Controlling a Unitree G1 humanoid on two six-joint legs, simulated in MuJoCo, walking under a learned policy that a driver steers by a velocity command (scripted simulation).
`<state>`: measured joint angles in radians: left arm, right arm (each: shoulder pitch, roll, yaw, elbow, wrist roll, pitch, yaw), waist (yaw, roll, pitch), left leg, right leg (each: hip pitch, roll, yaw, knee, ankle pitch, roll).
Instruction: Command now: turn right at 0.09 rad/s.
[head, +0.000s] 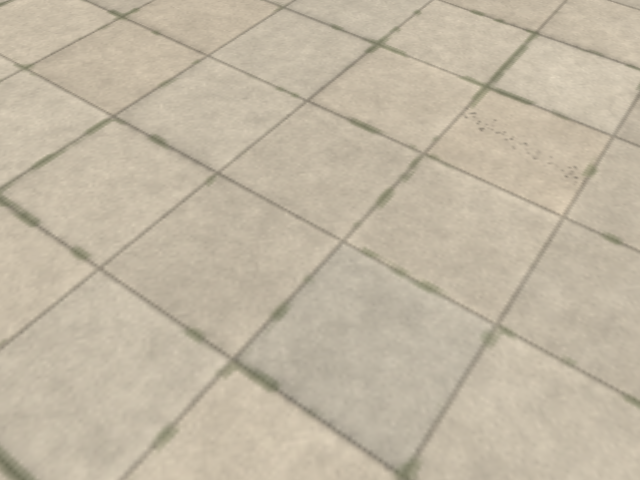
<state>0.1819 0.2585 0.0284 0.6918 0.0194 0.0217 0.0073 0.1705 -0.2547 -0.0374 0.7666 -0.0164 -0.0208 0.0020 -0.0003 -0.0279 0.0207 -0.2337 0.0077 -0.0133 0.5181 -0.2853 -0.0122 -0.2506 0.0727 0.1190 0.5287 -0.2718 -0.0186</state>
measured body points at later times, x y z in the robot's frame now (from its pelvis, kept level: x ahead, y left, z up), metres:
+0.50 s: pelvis +0.01 +0.02 +0.00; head +0.02 +0.02 +0.45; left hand +0.12 +0.28 -0.12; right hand +0.14 -0.24 -0.11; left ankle -0.01 +0.13 -0.74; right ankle +0.00 -0.11 -0.74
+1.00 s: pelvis +0.01 +0.03 +0.00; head +0.01 +0.04 +0.45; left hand +0.07 +0.30 -0.14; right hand +0.08 -0.23 -0.13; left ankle -0.01 +0.13 -0.74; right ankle +0.00 -0.11 -0.73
